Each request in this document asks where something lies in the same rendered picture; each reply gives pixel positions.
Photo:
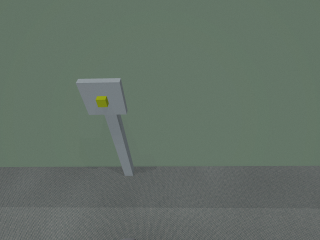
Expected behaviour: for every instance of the panel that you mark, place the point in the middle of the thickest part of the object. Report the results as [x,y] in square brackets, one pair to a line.
[89,89]

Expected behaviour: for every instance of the button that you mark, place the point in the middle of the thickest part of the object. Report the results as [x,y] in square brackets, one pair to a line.
[102,101]

